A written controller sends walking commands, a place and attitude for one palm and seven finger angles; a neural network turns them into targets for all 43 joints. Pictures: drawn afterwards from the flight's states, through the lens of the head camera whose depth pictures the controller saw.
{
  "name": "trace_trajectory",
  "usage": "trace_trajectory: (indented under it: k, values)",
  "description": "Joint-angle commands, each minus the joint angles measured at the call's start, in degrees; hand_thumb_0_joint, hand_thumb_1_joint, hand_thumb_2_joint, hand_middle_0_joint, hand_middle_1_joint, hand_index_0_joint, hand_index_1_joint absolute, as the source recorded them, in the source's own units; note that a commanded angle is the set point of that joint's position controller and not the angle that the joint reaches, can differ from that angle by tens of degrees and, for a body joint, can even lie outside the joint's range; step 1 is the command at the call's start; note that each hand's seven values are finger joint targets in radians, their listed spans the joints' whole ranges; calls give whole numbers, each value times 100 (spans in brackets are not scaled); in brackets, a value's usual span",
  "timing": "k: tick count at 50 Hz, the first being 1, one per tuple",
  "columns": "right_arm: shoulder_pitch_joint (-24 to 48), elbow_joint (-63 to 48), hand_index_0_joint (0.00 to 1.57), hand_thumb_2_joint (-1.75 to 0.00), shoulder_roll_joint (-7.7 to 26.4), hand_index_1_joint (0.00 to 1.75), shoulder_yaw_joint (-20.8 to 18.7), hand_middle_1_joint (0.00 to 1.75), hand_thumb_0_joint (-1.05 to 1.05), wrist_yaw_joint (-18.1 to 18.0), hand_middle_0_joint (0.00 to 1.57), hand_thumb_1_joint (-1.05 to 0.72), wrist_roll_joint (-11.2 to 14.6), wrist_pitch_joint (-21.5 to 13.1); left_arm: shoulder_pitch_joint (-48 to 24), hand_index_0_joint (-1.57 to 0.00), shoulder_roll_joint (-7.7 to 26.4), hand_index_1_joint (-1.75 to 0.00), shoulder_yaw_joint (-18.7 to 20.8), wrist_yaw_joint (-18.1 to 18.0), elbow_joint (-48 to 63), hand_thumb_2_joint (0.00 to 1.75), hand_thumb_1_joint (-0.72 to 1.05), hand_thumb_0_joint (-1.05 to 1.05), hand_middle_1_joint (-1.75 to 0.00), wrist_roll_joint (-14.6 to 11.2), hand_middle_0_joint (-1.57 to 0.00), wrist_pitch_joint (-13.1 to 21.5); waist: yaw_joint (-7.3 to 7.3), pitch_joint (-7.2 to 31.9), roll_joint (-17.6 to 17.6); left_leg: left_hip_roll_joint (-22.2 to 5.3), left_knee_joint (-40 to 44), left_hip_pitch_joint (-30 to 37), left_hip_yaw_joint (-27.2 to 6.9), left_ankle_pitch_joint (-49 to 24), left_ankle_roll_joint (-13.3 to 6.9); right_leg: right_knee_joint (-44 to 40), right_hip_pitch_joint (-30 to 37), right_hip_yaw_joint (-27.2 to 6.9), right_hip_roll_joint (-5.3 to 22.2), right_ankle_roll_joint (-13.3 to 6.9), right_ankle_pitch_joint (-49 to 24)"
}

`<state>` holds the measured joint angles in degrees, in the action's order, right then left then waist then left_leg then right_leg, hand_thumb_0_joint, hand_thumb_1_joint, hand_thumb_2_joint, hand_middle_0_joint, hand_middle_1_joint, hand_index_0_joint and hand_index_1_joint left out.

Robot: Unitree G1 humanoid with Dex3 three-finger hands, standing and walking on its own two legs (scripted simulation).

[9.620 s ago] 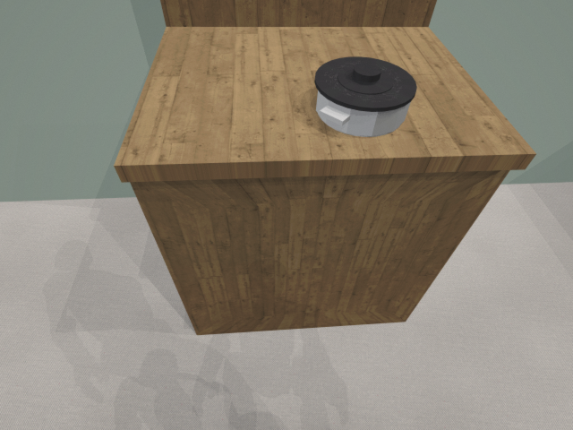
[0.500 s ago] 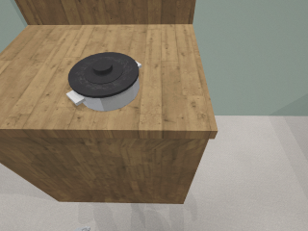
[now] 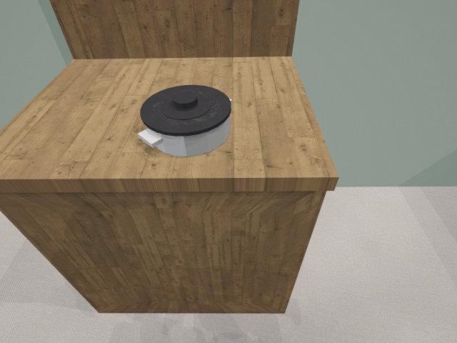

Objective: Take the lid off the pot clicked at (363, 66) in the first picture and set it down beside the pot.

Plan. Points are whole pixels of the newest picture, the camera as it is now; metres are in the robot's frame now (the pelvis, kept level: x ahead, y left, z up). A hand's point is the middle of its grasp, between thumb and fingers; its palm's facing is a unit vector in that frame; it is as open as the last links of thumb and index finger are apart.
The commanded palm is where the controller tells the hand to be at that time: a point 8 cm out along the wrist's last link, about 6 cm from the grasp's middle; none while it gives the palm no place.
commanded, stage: come to a stop and stand still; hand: left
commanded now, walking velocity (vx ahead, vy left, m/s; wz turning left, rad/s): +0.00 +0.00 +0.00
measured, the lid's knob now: (185, 99) +0.55 +0.14 +0.17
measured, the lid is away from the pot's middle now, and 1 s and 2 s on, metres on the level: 0.00 0.00 0.00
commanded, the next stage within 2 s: look again from close up in 0.24 s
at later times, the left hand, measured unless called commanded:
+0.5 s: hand out of the picture +0.00 +0.18 -0.16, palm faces +0.05 -0.97 -0.22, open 7.4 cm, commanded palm none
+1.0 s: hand out of the picture +0.13 +0.17 -0.15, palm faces +0.06 -0.97 -0.25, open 7.4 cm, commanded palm none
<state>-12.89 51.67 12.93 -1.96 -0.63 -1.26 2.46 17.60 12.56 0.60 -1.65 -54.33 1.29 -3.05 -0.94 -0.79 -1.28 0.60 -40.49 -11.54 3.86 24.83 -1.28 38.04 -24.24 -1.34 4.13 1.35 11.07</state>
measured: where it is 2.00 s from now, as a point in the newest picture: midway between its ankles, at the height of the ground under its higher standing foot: outside the picture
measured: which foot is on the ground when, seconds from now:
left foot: down 0.00-1.00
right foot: down 0.00-1.00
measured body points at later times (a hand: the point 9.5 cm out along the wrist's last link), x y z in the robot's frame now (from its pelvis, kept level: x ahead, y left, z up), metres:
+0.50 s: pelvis +0.01 +0.01 +0.01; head +0.02 -0.01 +0.46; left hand +0.00 +0.23 -0.14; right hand +0.03 -0.22 -0.15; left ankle -0.03 +0.10 -0.71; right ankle +0.12 -0.14 -0.71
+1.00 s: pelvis +0.07 -0.02 +0.02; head +0.10 -0.03 +0.46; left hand +0.12 +0.22 -0.13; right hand +0.10 -0.25 -0.15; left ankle -0.02 +0.10 -0.71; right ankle +0.12 -0.15 -0.71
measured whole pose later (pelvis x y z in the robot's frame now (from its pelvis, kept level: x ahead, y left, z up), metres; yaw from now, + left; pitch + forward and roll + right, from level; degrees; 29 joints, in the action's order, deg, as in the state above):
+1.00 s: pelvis +0.07 -0.02 +0.02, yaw +3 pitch +0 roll +1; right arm -14.0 60.3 10.3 -1.1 -2.5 -1.1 -1.1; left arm 10.7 9.3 1.0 -2.2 -57.8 0.6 0.4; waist 1.1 -3.8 -1.4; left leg -0.1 -28.7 -5.6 0.6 23.3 0.7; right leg 33.9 -20.5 -2.5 0.9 0.9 13.6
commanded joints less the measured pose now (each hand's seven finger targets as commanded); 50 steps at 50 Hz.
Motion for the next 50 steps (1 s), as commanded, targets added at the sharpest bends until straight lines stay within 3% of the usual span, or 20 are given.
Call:
trace_trajectory:
  k: [1, 3, 4, 6, 7, 10, 13, 14, 17, 19, 21, 23, 24, 27, 29, 31, 34, 38, 48, 50]
  values:
    - [176, -593, 20, -90, 740, 30, -126, 30, 0, 27, 20, -90, 10, -100, 145, -20, 708, -30, 144, -33, 354, 90, 90, 0, -30, 17, -20, 103, 28, -1094, 468, -299, 1460, -1792, -625, 1303, -200, -971, 8, -278, -84, -271, 1892]
    - [7, -577, 20, -90, 766, 30, -138, 30, 0, 30, 20, -90, -12, -86, 93, -20, 696, -30, 160, -43, 424, 90, 90, 0, -30, 21, -20, 105, 139, -874, 267, -344, 1487, -1550, -717, 1492, -261, -932, -241, -264, -135, -254, 2063]
    - [-46, -576, 20, -90, 764, 30, -136, 30, 0, 18, 20, -90, -32, -95, 91, -20, 676, -30, 168, -34, 438, 90, 90, 0, -30, 18, -20, 91, 152, -655, -52, -464, 1724, -1462, -818, 1632, -311, -668, -146, -30, -252, -216, 1861]
    - [171, -581, 20, -90, 870, 30, -156, 30, 0, -12, 20, -90, -38, -143, 307, -20, 445, -30, 155, -2, 335, 90, 90, 0, -30, 2, -20, 109, 33, -434, -405, -844, 2188, -1817, -1105, 1671, -405, 74, 499, 337, -439, -104, 1009]
    - [337, -576, 20, -90, 876, 30, -161, 30, 0, -26, 20, -90, -23, -155, 482, -20, 374, -30, 152, 18, 258, 90, 90, 0, -30, 10, -20, 122, -68, -332, -466, -885, 2208, -1918, -1117, 1571, -410, 211, 751, 355, -452, -76, 759]
    - [342, -486, 20, -90, 716, 30, -110, 30, 0, -58, 20, -90, -2, -149, 648, -20, 371, -30, 166, 39, 150, 90, 90, 0, -30, 19, -20, 166, -98, -286, -33, -628, 1811, -1669, -905, 1331, -301, -276, 754, 19, -347, -137, 826]
    - [-120, -320, 20, -90, 486, 30, -54, 30, 0, -63, 20, -90, 12, -165, 430, -20, 557, -30, 172, 15, 185, 90, 90, 0, -30, 14, -20, 263, 160, -499, 582, -169, 1083, -997, -680, 755, -184, -1247, -168, -947, 55, -409, 1764]
    - [-296, -239, 20, -90, 393, 30, -46, 30, 0, -66, 20, -90, 13, -159, 328, -20, 593, -30, 188, 10, 179, 90, 90, 0, -30, 1, -20, 260, 236, -471, 671, -127, 1004, -700, -660, 671, -180, -1482, -456, -1079, 125, -468, 2100]
    - [-656, -45, 20, -90, 375, 30, -51, 30, 0, -53, 20, -90, -8, -207, 134, -20, 584, -30, 185, -28, 182, 90, 90, 0, -30, 0, -20, 232, 350, -472, 552, -237, 1237, -538, -792, 759, -236, -1392, -717, -911, 42, -377, 2169]
    - [-648, 16, 20, -90, 368, 30, -45, 30, 0, -69, 20, -90, -18, -257, 173, -20, 475, -30, 169, -23, 127, 90, 90, 0, -30, -6, -20, 231, 265, -363, 287, -462, 1728, -739, -1046, 972, -268, -1035, -340, -567, -128, -291, 1714]
    - [-484, 65, 20, -90, 427, 30, -35, 30, 0, -97, 20, -90, -15, -344, 315, -20, 313, -30, 141, -12, 29, 90, 90, 0, -30, -18, -20, 278, 122, -300, 46, -631, 2044, -1021, -1200, 689, -292, -705, 252, -377, -209, -234, 853]
    - [-426, 160, 20, -90, 389, 30, -26, 30, 0, -118, 20, -90, 8, -412, 406, -20, 290, -30, 132, -11, -100, 90, 90, 0, -30, -34, -20, 343, 42, -191, 44, -576, 1956, -978, -1082, -14, -247, -725, 640, -450, -132, -245, 318]
    - [-464, 203, 20, -90, 308, 30, -6, 30, 0, -122, 20, -90, 15, -421, 393, -20, 295, -30, 126, -13, -130, 90, 90, 0, -30, -52, -20, 343, 39, -150, 32, -566, 1999, -925, -1061, -78, -214, -819, 721, -449, -83, -256, 356]
    - [-580, 339, 20, -90, 286, 30, -1, 30, 0, -125, 20, -90, 10, -412, 241, -20, 346, -30, 129, -47, -169, 90, 90, 0, -30, -63, -20, 330, 93, -523, -190, -538, 2134, -959, -1086, 122, -191, -904, 543, -460, -45, -250, 375]
    - [-652, 411, 20, -90, 239, 30, 0, 30, 0, -130, 20, -90, 2, -402, 181, -20, 317, -30, 132, -50, -190, 90, 90, 0, -30, -64, -20, 317, 81, -583, -67, -587, 2214, -979, -1105, 95, -192, -883, 601, -389, -80, -239, 255]
    - [-731, 515, 20, -90, 226, 30, 16, 30, 0, -148, 20, -90, 3, -423, 141, -20, 292, -30, 119, -61, -207, 90, 90, 0, -30, -70, -20, 343, 80, -556, 45, -537, 2032, -866, -972, -541, -176, -872, 727, -463, -41, -252, -193]
    - [-925, 631, 20, -90, 146, 30, 25, 30, 0, -171, 20, -90, 14, -458, 90, -20, 355, -30, 149, -77, -224, 90, 90, 0, -30, -106, -20, 397, 140, -39, 171, -482, 1737, -343, -779, -1452, -100, -833, 976, -547, 86, -336, -892]
    - [-974, 727, 20, -90, 213, 30, -2, 30, 0, -199, 20, -90, 13, -465, -10, -20, 433, -30, 190, -109, -193, 90, 90, 0, -30, -100, -20, 444, 169, 251, 227, -479, 1473, 18, -632, -2330, -21, -621, 1218, -563, 170, -415, -1966]
    - [-697, 770, 20, -90, 331, 30, -72, 30, 0, -215, 20, -90, 15, -419, -335, -20, 612, -30, 274, -117, -123, 90, 90, 0, -30, -75, -20, 448, 174, 276, 248, -506, 1440, 267, -568, -2338, 51, -703, 1340, -631, 239, -496, -2207]
    - [-620, 752, 20, -90, 322, 30, -64, 30, 0, -217, 20, -90, 11, -404, -409, -20, 555, -30, 257, -111, -117, 90, 90, 0, -30, -83, -20, 419, 170, 158, 156, -542, 1534, 299, -587, -2278, 55, -762, 1221, -572, 182, -459, -1909]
